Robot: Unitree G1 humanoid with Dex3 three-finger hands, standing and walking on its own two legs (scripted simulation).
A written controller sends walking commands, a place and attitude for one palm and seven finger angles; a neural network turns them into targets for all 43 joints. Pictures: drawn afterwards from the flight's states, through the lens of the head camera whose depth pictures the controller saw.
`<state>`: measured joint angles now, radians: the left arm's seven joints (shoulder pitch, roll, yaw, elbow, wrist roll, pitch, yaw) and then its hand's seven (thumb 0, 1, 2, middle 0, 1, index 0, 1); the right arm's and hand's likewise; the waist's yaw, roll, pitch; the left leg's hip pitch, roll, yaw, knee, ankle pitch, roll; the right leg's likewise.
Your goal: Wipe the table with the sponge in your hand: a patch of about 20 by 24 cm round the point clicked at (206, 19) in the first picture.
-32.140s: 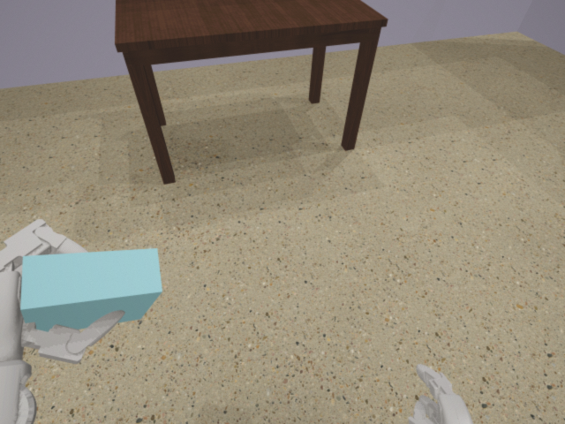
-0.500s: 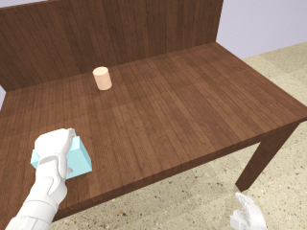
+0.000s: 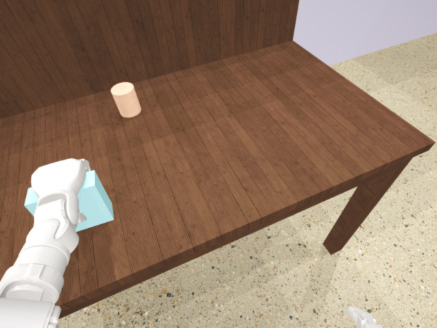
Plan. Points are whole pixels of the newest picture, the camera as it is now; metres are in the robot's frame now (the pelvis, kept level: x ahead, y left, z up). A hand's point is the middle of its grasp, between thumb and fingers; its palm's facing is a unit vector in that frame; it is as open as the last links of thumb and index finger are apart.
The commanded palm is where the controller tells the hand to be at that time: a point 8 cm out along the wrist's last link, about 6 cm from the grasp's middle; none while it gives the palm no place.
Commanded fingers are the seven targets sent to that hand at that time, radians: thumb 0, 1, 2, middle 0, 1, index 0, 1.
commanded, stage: wipe forward along the first lane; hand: left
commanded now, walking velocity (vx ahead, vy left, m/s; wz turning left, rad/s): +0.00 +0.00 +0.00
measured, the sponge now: (77, 210) +0.33 +0.33 +0.00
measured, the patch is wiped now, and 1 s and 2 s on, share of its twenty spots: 0.45 0.50 0.60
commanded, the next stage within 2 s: slide across to the middle lane in 0.70 s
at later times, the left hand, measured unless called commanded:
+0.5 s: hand (71, 171) +0.41 +0.36 +0.04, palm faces -0.13 -0.03 -0.99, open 9.3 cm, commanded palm +0.39 +0.35 +0.08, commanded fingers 0.00 0.10 1.30 -1.20 -1.60 -1.20 -1.60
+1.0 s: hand (71, 163) +0.43 +0.37 +0.04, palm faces -0.11 +0.00 -0.99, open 9.3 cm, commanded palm +0.42 +0.34 +0.09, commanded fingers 0.00 0.10 1.30 -1.20 -1.60 -1.20 -1.60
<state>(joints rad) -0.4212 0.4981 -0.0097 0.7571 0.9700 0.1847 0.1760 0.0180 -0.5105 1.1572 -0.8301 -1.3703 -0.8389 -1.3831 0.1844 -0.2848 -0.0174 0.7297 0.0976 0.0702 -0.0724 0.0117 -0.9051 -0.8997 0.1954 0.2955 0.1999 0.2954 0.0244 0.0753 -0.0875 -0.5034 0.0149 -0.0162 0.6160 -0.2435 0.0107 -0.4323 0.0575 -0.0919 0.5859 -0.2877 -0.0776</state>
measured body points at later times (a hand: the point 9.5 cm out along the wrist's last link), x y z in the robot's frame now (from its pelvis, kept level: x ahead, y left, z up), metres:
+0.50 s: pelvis +0.01 +0.02 +0.00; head +0.06 +0.02 +0.45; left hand +0.41 +0.35 +0.09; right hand +0.11 -0.25 -0.13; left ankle +0.04 +0.12 -0.73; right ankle +0.00 -0.07 -0.73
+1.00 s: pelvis +0.02 +0.04 +0.00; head +0.07 +0.05 +0.44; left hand +0.43 +0.36 +0.09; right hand +0.10 -0.22 -0.13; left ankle +0.04 +0.12 -0.73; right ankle +0.00 -0.07 -0.73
